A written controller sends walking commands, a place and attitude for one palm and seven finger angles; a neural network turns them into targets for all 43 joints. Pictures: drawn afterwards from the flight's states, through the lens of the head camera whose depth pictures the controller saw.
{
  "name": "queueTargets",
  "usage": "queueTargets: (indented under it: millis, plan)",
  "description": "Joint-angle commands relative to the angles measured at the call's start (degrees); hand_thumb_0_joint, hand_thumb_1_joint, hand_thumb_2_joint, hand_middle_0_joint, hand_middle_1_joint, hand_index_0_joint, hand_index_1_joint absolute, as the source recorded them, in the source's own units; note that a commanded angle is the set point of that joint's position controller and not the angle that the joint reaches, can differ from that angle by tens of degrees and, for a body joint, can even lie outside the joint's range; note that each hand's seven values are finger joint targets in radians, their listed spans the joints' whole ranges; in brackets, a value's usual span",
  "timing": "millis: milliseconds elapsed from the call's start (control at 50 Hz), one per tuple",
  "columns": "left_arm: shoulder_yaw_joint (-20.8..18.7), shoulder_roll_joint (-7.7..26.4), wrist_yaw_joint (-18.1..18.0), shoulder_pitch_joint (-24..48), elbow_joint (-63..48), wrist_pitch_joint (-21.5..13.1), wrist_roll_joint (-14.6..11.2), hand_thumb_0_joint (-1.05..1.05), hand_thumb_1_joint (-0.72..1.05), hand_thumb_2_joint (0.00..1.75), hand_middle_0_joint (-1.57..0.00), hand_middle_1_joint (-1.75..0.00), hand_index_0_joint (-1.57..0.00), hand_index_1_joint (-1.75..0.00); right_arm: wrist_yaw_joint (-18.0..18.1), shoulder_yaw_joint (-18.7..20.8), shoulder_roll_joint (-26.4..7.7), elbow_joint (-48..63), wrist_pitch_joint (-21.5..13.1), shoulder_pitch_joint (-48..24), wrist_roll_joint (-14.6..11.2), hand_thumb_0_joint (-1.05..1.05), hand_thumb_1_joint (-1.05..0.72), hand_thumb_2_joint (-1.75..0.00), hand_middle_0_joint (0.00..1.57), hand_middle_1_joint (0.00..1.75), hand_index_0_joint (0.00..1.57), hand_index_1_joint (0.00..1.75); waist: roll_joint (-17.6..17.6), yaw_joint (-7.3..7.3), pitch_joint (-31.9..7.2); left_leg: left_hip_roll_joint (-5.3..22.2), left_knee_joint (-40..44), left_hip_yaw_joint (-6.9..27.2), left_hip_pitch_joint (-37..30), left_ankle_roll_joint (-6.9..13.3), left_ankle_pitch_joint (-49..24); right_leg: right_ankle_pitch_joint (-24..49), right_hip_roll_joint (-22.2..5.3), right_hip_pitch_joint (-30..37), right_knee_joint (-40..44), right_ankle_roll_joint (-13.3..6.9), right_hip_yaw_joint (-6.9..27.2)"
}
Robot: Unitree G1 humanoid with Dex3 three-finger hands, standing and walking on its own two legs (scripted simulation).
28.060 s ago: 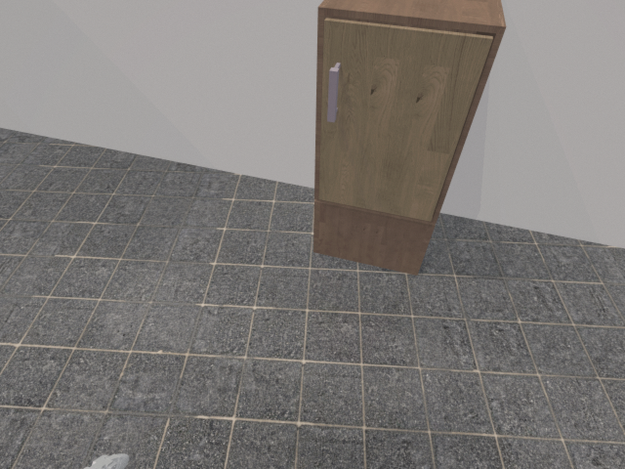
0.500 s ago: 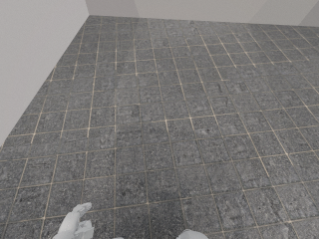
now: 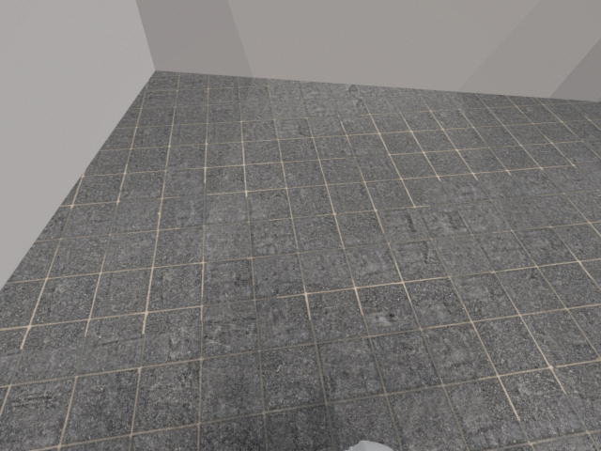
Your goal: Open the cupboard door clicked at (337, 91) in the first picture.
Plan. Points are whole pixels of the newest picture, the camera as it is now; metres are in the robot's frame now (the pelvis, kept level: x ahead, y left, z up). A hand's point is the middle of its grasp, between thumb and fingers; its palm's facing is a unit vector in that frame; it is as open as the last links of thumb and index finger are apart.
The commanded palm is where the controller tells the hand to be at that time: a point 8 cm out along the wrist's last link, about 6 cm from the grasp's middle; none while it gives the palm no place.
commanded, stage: walk to a spot facing it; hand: left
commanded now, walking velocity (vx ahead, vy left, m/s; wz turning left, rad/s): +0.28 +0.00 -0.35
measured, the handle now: out of the picture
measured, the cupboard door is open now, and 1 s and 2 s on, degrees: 43 43 43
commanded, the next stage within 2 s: turn to face it in 0.06 s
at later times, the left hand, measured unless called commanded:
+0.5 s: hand (234, 395) +0.24 +0.13 -0.19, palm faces +0.13 -0.98 -0.16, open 7.2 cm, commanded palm none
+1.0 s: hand (239, 387) +0.24 +0.12 -0.16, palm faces +0.38 -0.87 -0.30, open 7.4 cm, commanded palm none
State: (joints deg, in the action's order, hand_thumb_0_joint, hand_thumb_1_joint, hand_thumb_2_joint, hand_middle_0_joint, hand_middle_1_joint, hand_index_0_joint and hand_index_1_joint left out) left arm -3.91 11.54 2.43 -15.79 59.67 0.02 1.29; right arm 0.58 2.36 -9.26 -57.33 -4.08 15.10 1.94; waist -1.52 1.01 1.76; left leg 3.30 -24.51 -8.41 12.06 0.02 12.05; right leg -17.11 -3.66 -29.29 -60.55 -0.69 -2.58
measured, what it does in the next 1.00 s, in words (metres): walks ahead, turning left: right foot, then left foot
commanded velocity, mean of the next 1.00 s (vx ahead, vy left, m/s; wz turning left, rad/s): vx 0.03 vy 0.00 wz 0.48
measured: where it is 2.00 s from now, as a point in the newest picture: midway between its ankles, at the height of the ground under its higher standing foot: (360, 450)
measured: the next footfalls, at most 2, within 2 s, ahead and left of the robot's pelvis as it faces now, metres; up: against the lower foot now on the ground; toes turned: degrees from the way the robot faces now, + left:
right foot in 0.18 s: +0.20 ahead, -0.16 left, +0.00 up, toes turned -9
left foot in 0.52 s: +0.29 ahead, +0.05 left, +0.00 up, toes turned +14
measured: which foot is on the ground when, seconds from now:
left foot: down 0.00-0.18, up 0.20-0.50, down 0.52-0.94, up 0.96-1.00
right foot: up 0.00-0.16, down 0.18-0.52, up 0.54-0.92, down 0.94-1.00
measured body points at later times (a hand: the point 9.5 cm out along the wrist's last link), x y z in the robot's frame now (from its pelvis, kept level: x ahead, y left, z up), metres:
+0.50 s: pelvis +0.18 -0.06 -0.01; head +0.21 -0.03 +0.44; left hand +0.23 +0.18 -0.17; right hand +0.24 -0.29 -0.15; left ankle +0.24 +0.04 -0.73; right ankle +0.16 -0.15 -0.74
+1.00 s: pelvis +0.23 -0.12 -0.01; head +0.28 -0.12 +0.44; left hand +0.22 +0.16 -0.14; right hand +0.39 -0.34 -0.16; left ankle +0.24 +0.03 -0.71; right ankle +0.27 -0.24 -0.74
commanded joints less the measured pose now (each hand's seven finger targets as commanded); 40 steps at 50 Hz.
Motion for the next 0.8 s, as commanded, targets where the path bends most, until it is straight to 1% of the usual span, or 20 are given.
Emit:
queueTargets:
  millis: [0, 80, 120, 140, 160, 180, 200, 220, 260, 300, 400, 460, 480, 500, 520, 540, 560, 620, 660, 780]
  plan:
    - [-0.16, 1.07, 0.34, 4.03, -5.69, -1.28, 0.04, 0.00, 0.90, 0.90, -0.20, -0.30, -0.20, -0.30, 0.01, 2.29, -9.29, 0.03, -0.24, 4.53, 0.03, 0.00, -0.90, -0.90, 0.20, 0.30, 0.20, 0.30, 9.65, -1.49, 1.63, 14.14, 15.07, 5.04, 0.78, 6.63, 3.59, 3.98, -2.34, 2.14, 15.38, 0.86, -1.63]
    - [-0.78, 2.09, 0.28, 3.20, -5.11, -1.39, 0.21, 0.00, 0.90, 0.90, -0.20, -0.30, -0.20, -0.30, -0.18, 2.55, -10.68, -0.52, 0.81, 4.06, 0.03, 0.00, -0.90, -0.90, 0.20, 0.30, 0.20, 0.30, 6.30, -0.28, 1.26, 14.51, 9.55, 2.69, 3.12, 5.37, 7.32, 6.81, 0.08, 12.51, 23.51, 0.75, -4.50]
    - [-1.68, 5.26, -0.23, -4.32, -2.81, -1.90, 0.41, 0.00, 0.90, 0.90, -0.20, -0.30, -0.20, -0.30, -0.47, 2.11, -9.26, -0.53, 1.31, 3.24, -0.17, 0.00, -0.90, -0.90, 0.20, 0.30, 0.20, 0.30, 1.58, 3.14, -0.51, 8.96, -2.86, -1.85, 7.82, 1.99, 10.20, 4.02, 0.83, 23.68, 29.97, -0.67, -2.13]
    - [-2.65, 10.16, -0.93, -10.35, -0.91, -2.68, 0.76, 0.00, 0.90, 0.90, -0.20, -0.30, -0.20, -0.30, -0.74, 1.34, -6.01, 0.07, 1.46, 2.94, -0.70, 0.00, -0.90, -0.90, 0.20, 0.30, 0.20, 0.30, -10.92, 5.95, -1.98, 2.71, -19.27, -6.64, 17.82, -0.73, 15.80, 0.27, -9.35, 31.90, 37.07, -4.66, 13.01]
    - [-3.42, 14.98, -1.69, -14.41, 0.04, -2.88, -0.01, 0.00, 0.90, 0.90, -0.20, -0.30, -0.20, -0.30, -0.83, 0.89, -4.27, 1.72, 1.68, 3.63, -1.28, 0.00, -0.90, -0.90, 0.20, 0.30, 0.20, 0.30, -21.70, 6.70, -5.50, -0.67, -34.86, -2.52, 23.72, -1.06, 27.44, -2.93, -21.32, 34.83, 48.19, -10.20, 30.17]
    - [-2.96, 13.80, -2.23, -12.34, -0.32, -2.71, -0.60, 0.00, 0.90, 0.90, -0.20, -0.30, -0.20, -0.30, -0.72, 1.37, -5.96, 1.70, 1.96, 2.21, -1.14, 0.00, -0.90, -0.90, 0.20, 0.30, 0.20, 0.30, -14.22, 5.58, -3.47, 1.84, -40.60, 4.40, 24.91, -0.58, 23.87, -4.40, -21.49, 31.88, 50.19, -11.79, 28.73]
    - [-2.49, 11.45, -2.68, -7.53, -1.26, -2.76, -0.47, 0.00, 0.90, 0.90, -0.20, -0.30, -0.20, -0.30, -0.58, 1.20, -5.21, 1.17, 1.71, 2.20, -1.29, 0.00, -0.90, -0.90, 0.20, 0.30, 0.20, 0.30, -11.16, 3.22, -2.34, 3.54, -41.99, 5.91, 25.54, -0.82, 18.58, -2.16, -20.48, 28.36, 49.11, -11.81, 24.55]
    - [-2.00, 8.69, -3.13, -4.04, -2.00, -2.74, -0.26, 0.00, 0.90, 0.90, -0.20, -0.30, -0.20, -0.30, -0.22, 1.31, -4.74, 0.06, 1.88, 2.05, -1.19, 0.00, -0.90, -0.90, 0.20, 0.30, 0.20, 0.30, -10.43, 1.62, -2.86, 4.39, -41.53, 7.27, 23.15, -1.09, 15.43, 7.83, -18.67, 25.71, 47.20, -9.77, 18.69]
    - [-0.62, 5.49, -3.43, -1.35, -2.74, -3.52, -0.13, 0.00, 0.90, 0.90, -0.20, -0.30, -0.20, -0.30, 0.06, 0.60, -3.36, -1.52, 2.59, 3.98, -1.04, 0.00, -0.90, -0.90, 0.20, 0.30, 0.20, 0.30, -7.55, -0.61, -4.44, 4.71, -37.05, 7.28, 17.77, -1.87, 12.53, 26.38, -16.97, 22.41, 44.73, -8.55, 7.61]
    - [-0.28, 5.35, -3.42, 0.12, -2.67, -3.68, -0.17, 0.00, 0.90, 0.90, -0.20, -0.30, -0.20, -0.30, -0.28, 0.03, -1.31, -2.17, 3.23, 5.25, -1.10, 0.00, -0.90, -0.90, 0.20, 0.30, 0.20, 0.30, -5.61, -1.77, -4.45, 3.36, -29.55, 4.88, 14.38, -2.45, 10.34, 34.09, -15.27, 21.50, 43.24, -7.89, 0.79]
    - [-0.99, 6.86, -3.68, 0.88, -3.09, -2.72, -0.31, 0.00, 0.90, 0.90, -0.20, -0.30, -0.20, -0.30, -0.84, -0.08, -0.86, -0.02, 4.06, 1.16, -1.10, 0.00, -0.90, -0.90, 0.20, 0.30, 0.20, 0.30, -5.29, -0.75, -2.75, 1.48, -17.01, 1.07, 12.66, -2.58, 6.04, 35.28, -15.48, 23.59, 39.53, -6.77, -3.11]
    - [-1.28, 7.42, -3.78, 2.18, -4.02, -1.85, -0.67, 0.00, 0.90, 0.90, -0.20, -0.30, -0.20, -0.30, -1.06, 0.50, -3.54, 0.64, 4.04, 3.02, -0.67, 0.00, -0.90, -0.90, 0.20, 0.30, 0.20, 0.30, -3.41, -2.72, -3.58, 0.49, -5.94, 0.77, 3.08, -1.60, -4.17, 28.51, -13.90, 19.98, 30.60, -3.03, -6.82]
    - [-1.24, 6.52, -3.69, 2.25, -4.90, -1.41, -0.77, 0.00, 0.90, 0.90, -0.20, -0.30, -0.20, -0.30, -0.94, 1.37, -6.96, 0.26, 3.87, 6.26, -0.33, 0.00, -0.90, -0.90, 0.20, 0.30, 0.20, 0.30, 5.05, -4.24, -6.01, 3.78, -2.38, 6.21, -3.70, 0.49, -13.92, 18.92, -11.05, 14.92, 22.40, -0.38, -8.43]
    - [-0.90, 3.76, -3.57, 1.22, -6.62, -0.80, -1.38, 0.00, 0.90, 0.90, -0.20, -0.30, -0.20, -0.30, -0.50, 2.65, -12.71, 0.88, 3.65, 8.59, 0.10, 0.00, -0.90, -0.90, 0.20, 0.30, 0.20, 0.30, 21.82, -4.86, -7.35, 17.72, 1.92, 26.56, -9.36, 8.29, -30.62, -12.99, -2.81, 2.37, 9.22, 4.24, -9.83]
    - [-0.24, 5.22, -3.80, 4.99, -8.47, 0.03, -0.92, 0.00, 0.90, 0.90, -0.20, -0.30, -0.20, -0.30, 0.19, 3.04, -15.12, 0.95, 4.30, 9.43, -0.19, 0.00, -0.90, -0.90, 0.20, 0.30, 0.20, 0.30, 19.69, -6.34, -7.28, 22.01, 4.71, 32.50, -7.03, 13.09, -28.83, -22.62, -0.48, 0.72, -0.82, 4.12, -1.85]
    - [-0.73, 5.53, -3.78, 6.10, -10.13, 0.32, -0.59, 0.00, 0.90, 0.90, -0.20, -0.30, -0.20, -0.30, 0.29, 3.24, -15.47, 2.07, 4.58, 6.91, 0.00, 0.00, -0.90, -0.90, 0.20, 0.30, 0.20, 0.30, 13.93, -5.13, -5.26, 22.01, 6.08, 31.58, -2.47, 14.22, -15.27, -20.20, -1.31, 0.06, -4.64, 3.53, 1.19]
    - [-1.06, 5.57, -3.64, 8.05, -9.55, 0.49, -0.04, 0.00, 0.90, 0.90, -0.20, -0.30, -0.20, -0.30, 0.62, 2.91, -13.09, 3.26, 4.17, 4.48, -0.09, 0.00, -0.90, -0.90, 0.20, 0.30, 0.20, 0.30, 12.06, -4.61, -4.38, 18.63, 7.22, 32.67, -1.71, 12.41, -12.90, -16.14, -1.50, -3.81, -7.14, 3.90, 1.45]
    - [-1.30, 5.64, -3.11, 7.16, -8.94, 0.97, 0.06, 0.00, 0.90, 0.90, -0.20, -0.30, -0.20, -0.30, 1.13, 2.39, -12.27, 4.64, 3.63, 0.70, -0.55, 0.00, -0.90, -0.90, 0.20, 0.30, 0.20, 0.30, 9.83, -2.17, -4.14, 13.43, 6.98, 25.23, 0.17, 8.58, -13.16, -6.66, -1.71, -3.38, -7.66, 4.97, 3.33]
    - [-1.27, 5.12, -2.99, 5.60, -8.82, 1.24, -0.24, 0.00, 0.90, 0.90, -0.20, -0.30, -0.20, -0.30, 1.08, 2.64, -13.05, 5.31, 3.62, -0.39, -0.60, 0.00, -0.90, -0.90, 0.20, 0.30, 0.20, 0.30, 8.19, -1.61, -6.97, 11.53, 6.18, 22.59, -1.29, 8.20, -13.09, -5.68, -0.96, -1.39, -3.94, 5.27, 2.91]
    - [-1.13, 5.26, -3.02, 7.72, -11.52, 1.90, -0.25, 0.00, 0.90, 0.90, -0.20, -0.30, -0.20, -0.30, 0.11, 4.25, -15.19, 6.59, 5.06, -2.05, -0.21, 0.00, -0.90, -0.90, 0.20, 0.30, 0.20, 0.30, 10.54, -2.64, -4.89, 9.54, 8.23, 25.91, 3.17, 8.16, 3.46, -7.88, 1.27, 3.71, 10.15, 5.07, 1.04]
